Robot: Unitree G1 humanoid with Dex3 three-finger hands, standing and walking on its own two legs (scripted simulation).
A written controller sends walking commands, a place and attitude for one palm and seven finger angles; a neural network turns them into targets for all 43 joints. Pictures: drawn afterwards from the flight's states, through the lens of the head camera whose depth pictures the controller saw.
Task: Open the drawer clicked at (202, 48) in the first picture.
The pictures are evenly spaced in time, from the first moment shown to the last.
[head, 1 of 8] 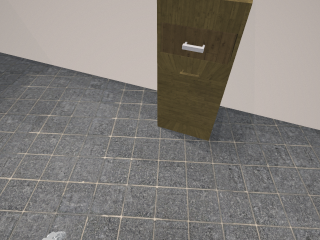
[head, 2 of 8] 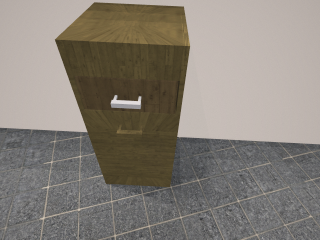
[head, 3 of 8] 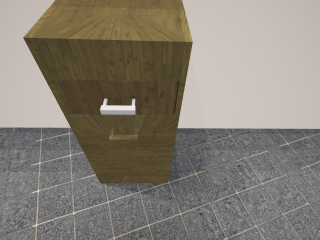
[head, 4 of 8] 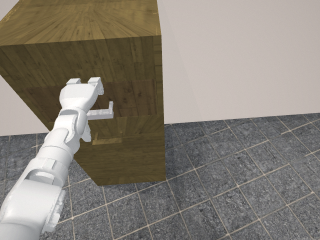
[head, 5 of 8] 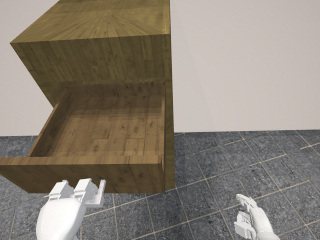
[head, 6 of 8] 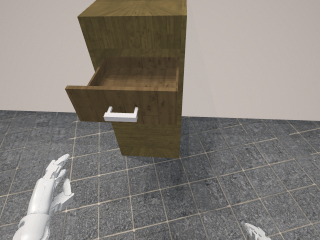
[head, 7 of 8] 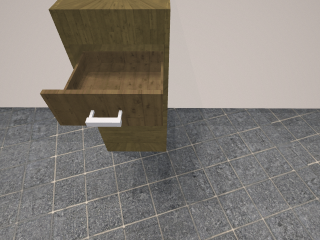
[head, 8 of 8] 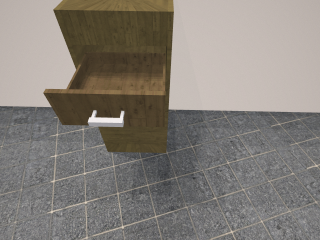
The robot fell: no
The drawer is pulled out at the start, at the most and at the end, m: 0.00 0.30 0.30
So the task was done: yes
